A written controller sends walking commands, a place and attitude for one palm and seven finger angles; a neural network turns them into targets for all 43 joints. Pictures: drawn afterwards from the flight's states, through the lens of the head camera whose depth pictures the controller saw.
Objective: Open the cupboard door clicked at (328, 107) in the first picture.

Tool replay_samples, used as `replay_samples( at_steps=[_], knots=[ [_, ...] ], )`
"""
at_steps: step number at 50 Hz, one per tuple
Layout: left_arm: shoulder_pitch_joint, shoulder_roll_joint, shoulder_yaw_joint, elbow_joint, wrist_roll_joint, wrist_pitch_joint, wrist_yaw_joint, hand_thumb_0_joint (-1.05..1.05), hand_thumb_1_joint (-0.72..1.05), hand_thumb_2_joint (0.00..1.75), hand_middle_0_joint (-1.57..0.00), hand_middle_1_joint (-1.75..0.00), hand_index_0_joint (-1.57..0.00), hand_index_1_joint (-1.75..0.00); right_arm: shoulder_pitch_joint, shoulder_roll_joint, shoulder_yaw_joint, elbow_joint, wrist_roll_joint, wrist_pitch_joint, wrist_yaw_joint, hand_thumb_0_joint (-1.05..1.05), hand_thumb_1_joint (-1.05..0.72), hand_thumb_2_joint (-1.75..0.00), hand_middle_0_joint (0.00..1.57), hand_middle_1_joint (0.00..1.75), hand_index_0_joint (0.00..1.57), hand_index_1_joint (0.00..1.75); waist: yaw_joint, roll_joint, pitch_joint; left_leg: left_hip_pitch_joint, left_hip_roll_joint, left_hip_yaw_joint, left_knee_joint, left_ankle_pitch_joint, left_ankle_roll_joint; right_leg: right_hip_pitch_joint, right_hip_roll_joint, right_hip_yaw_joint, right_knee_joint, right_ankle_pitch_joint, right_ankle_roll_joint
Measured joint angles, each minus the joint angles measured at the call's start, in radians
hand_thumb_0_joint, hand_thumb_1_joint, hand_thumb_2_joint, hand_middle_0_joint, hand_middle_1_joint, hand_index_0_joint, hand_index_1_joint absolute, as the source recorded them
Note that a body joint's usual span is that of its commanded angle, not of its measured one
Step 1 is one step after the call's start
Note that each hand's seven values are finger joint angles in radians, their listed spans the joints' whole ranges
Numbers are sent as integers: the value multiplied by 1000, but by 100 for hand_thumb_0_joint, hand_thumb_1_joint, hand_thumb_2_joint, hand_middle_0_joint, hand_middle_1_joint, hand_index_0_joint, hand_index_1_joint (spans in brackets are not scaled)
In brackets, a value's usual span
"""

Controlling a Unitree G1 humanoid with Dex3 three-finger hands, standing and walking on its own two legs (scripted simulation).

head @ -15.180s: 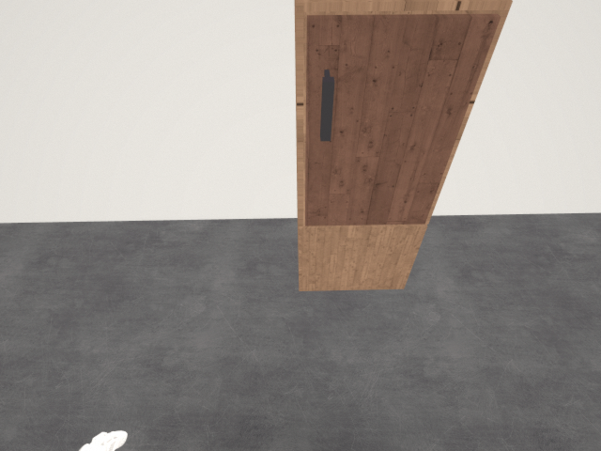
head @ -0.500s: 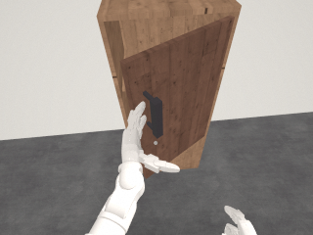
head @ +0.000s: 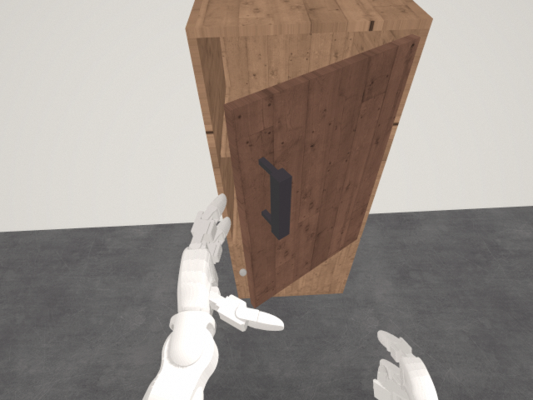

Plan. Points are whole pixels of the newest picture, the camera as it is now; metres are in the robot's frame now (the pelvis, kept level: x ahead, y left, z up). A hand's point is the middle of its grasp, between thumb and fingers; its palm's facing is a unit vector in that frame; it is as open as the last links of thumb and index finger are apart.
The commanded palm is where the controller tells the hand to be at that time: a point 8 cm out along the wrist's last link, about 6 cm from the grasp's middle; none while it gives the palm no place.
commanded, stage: slide the hand sideways off the handle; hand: left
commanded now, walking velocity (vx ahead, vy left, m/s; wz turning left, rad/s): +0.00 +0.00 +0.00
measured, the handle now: (273, 199) +0.41 +0.03 +0.08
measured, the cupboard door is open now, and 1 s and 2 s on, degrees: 32 32 32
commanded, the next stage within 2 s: draw the hand back to the body in 0.06 s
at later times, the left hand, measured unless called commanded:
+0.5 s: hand (196, 277) +0.24 +0.11 +0.12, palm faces +0.12 -0.99 -0.05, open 16.3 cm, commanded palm +0.20 +0.17 +0.12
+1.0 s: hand (104, 286) +0.21 +0.20 +0.15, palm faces +0.26 -0.91 -0.32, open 13.5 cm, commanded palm +0.17 +0.25 +0.16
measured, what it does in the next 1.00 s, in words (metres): stands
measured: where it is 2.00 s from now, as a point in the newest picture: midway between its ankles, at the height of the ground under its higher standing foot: outside the picture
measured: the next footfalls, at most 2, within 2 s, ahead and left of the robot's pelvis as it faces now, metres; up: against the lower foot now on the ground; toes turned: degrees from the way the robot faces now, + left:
none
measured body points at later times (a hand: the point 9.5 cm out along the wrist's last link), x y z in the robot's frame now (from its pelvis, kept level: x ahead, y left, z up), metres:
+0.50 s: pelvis +0.00 -0.01 +0.00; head -0.01 -0.04 +0.45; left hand +0.23 +0.16 +0.12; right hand +0.19 -0.22 -0.08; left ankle -0.01 +0.13 -0.72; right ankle +0.02 -0.11 -0.72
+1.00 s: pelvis +0.00 +0.01 +0.03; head -0.01 -0.01 +0.47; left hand +0.19 +0.25 +0.16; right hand +0.19 -0.19 -0.06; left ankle -0.01 +0.13 -0.72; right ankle +0.02 -0.11 -0.72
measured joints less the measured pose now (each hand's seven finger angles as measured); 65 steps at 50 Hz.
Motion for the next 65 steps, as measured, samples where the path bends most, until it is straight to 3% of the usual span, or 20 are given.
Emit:
replay_samples(
  at_steps=[13, 19, 24, 34, 38, 44, 65],
  knots=[
    [-8, 40, 27, -24, -31, 22, -48, -1, -51, 30, -15, -30, -15, -30, -11, -14, 10, 15, -1, -38, -24, 1, -90, -90, 20, 30, 20, 30, -3, 7, 17, -29, -1, -10, 28, 0, -7, -28, -1, -9, 32, -5, -7],
    [48, 81, 113, -108, -71, 41, -76, -1, -50, 30, -16, -30, -16, -30, 11, -18, 11, 19, 7, -39, -33, 1, -91, -90, 20, 30, 20, 30, 2, 15, -5, 18, 8, -4, -14, 11, -11, 13, 8, -4, -2, 4, -10],
    [95, 109, 168, -168, -109, 79, -137, -1, -50, 30, -15, -30, -16, -30, 10, -38, 14, 21, 18, -48, -47, 1, -90, -90, 20, 30, 20, 30, 11, 26, 3, 60, 13, -12, -41, 20, -11, 63, 13, -13, -41, 16, -11],
    [151, 165, 252, -240, -166, 126, -224, -1, -47, 32, -15, -30, -16, -30, -9, -47, 15, 22, 28, -108, -72, 1, -91, -90, 20, 30, 20, 30, 25, 14, 17, 104, 11, -16, -77, 35, -7, 115, 11, -18, -90, 37, -6],
    [205, 235, 262, -282, -85, 90, -187, -1, -40, 35, -16, -30, -16, -30, -9, -41, 26, 39, 12, -128, -81, 1, -90, -90, 20, 30, 20, 30, 21, 18, 26, 158, 8, -17, -131, 55, -3, 173, 9, -19, -149, 57, 0],
    [241, 276, 286, -294, -43, 50, -161, -1, -23, 42, -16, -30, -17, -30, -7, -35, 35, 60, 2, -132, -82, 1, -90, -90, 20, 30, 20, 30, 30, 27, 59, 224, 3, -12, -211, 93, 8, 242, 5, -15, -238, 101, 9],
    [299, 356, 521, -342, -45, 15, -133, 0, 49, 73, -20, -30, -20, -30, 1, -43, 4, 118, 0, -128, -78, 1, -90, -90, 20, 30, 21, 30, 46, 21, 73, 312, -3, 7, -320, 131, 20, 330, 1, 2, -355, 148, 22]
  ],
)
